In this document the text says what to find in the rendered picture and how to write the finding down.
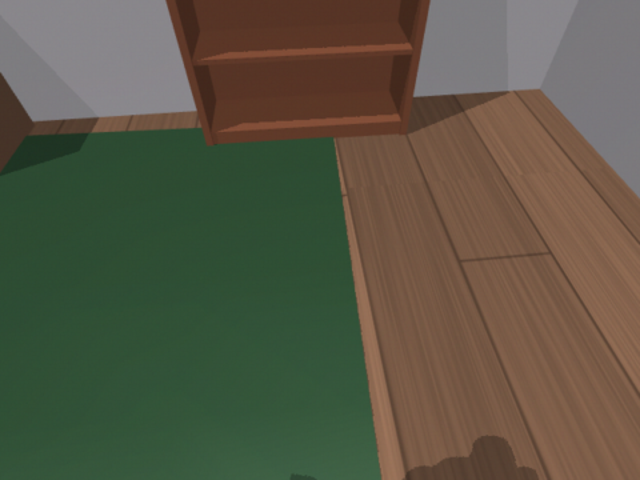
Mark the bookshelf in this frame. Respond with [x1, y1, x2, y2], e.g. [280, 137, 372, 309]
[166, 0, 430, 146]

